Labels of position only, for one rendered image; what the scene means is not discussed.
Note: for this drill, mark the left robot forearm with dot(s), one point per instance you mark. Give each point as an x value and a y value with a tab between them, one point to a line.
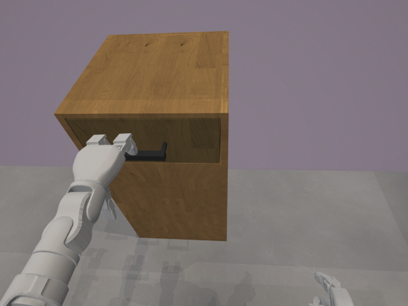
44	280

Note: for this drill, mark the left robot hand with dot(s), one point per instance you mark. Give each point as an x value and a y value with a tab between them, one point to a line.
100	162

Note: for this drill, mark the cabinet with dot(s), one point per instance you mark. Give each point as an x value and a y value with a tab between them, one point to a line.
161	75

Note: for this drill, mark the handle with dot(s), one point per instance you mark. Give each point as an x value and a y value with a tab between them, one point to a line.
148	155

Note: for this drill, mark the drawer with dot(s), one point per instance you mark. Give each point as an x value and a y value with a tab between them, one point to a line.
189	140

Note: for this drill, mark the right robot hand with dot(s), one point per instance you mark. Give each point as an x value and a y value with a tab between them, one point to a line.
338	296

